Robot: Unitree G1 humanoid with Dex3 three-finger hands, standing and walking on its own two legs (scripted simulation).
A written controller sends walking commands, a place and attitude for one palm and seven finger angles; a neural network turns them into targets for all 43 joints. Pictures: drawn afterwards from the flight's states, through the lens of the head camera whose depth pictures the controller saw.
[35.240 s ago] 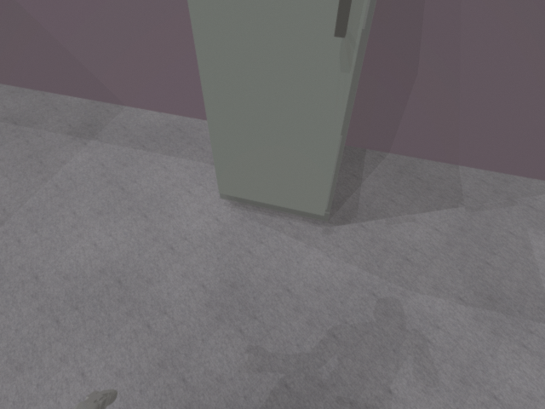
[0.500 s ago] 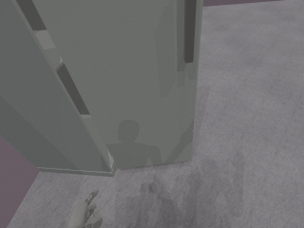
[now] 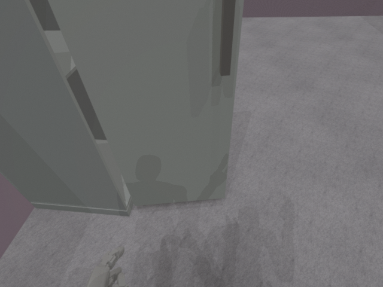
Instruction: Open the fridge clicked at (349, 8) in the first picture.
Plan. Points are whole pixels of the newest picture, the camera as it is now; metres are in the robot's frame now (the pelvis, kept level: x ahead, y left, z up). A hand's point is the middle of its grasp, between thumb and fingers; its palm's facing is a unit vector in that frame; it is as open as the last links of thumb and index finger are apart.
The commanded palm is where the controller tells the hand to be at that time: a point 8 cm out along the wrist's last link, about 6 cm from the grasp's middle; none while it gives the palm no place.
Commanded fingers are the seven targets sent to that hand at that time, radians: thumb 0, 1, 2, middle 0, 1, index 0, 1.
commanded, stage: stop stepping back and stand still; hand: right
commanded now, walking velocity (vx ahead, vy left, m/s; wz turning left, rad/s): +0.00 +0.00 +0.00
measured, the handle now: (226, 21) +0.71 -0.03 +0.27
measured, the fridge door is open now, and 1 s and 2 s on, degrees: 79 79 79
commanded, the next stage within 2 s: let the arm hang, fingers relaxed in 0.74 s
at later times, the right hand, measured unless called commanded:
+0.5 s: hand out of the picture +0.24 -0.27 +0.17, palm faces +0.44 +0.77 -0.46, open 7.4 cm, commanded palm +0.18 -0.31 +0.19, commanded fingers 0.00 -0.90 -0.90 0.20 0.30 0.20 0.30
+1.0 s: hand (343, 263) +0.22 -0.28 -0.05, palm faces +0.13 +0.90 -0.41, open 7.4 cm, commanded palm none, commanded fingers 0.00 -0.90 -0.90 0.20 0.30 0.20 0.30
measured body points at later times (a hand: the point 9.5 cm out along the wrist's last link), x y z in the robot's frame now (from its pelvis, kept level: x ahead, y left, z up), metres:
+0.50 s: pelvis +0.04 +0.00 +0.01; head +0.06 -0.01 +0.46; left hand +0.23 +0.22 -0.07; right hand +0.21 -0.31 +0.20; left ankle +0.03 +0.09 -0.73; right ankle +0.06 -0.12 -0.73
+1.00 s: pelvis +0.04 -0.03 +0.00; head +0.04 -0.01 +0.45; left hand +0.21 +0.23 -0.11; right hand +0.21 -0.33 -0.02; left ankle +0.03 +0.09 -0.73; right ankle +0.06 -0.12 -0.73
